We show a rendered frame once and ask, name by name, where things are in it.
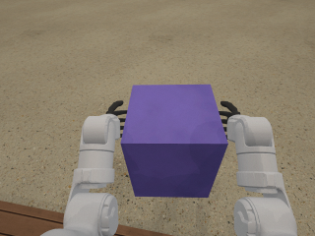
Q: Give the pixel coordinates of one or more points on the right robot upper arm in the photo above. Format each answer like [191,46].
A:
[263,216]

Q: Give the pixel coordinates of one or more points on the left robot hand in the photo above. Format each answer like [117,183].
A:
[118,112]

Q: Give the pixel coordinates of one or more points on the left robot upper arm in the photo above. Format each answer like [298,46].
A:
[89,214]

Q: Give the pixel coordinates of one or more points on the carton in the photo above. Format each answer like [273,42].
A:
[173,140]

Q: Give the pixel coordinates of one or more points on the robot left forearm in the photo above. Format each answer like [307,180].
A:
[97,147]

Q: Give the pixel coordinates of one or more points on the right robot hand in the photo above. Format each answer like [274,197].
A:
[230,107]

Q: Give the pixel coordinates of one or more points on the robot right forearm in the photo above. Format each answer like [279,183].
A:
[256,157]

